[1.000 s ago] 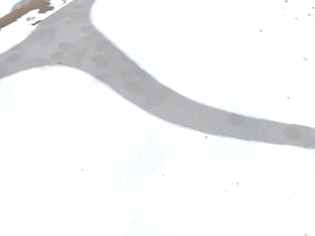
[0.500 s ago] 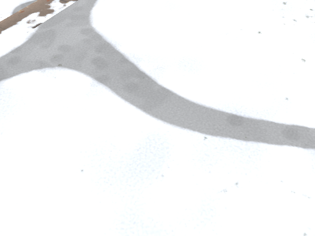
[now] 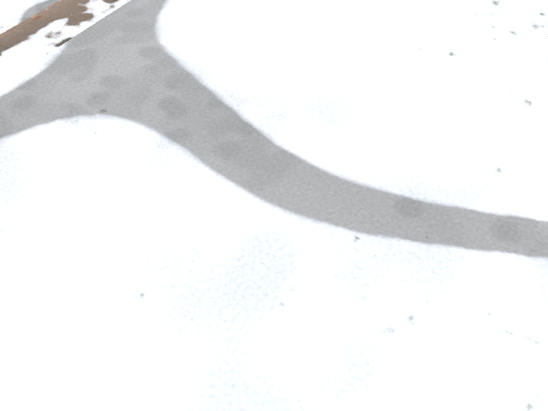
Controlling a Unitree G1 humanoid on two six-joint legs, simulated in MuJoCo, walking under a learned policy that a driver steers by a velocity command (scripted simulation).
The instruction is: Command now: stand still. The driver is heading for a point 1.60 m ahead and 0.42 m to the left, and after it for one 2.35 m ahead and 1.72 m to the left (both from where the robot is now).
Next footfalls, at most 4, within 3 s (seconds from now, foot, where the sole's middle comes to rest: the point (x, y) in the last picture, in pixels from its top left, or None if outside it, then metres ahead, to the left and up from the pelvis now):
0.56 left None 0.11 0.15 -0.78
1.04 right None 0.50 -0.07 -0.78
1.58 left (221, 303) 0.80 0.18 -0.78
2.14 right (305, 214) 1.12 -0.06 -0.78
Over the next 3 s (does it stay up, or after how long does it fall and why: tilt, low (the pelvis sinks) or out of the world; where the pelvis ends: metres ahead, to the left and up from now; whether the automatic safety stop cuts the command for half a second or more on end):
stays up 1.38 0.18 0.01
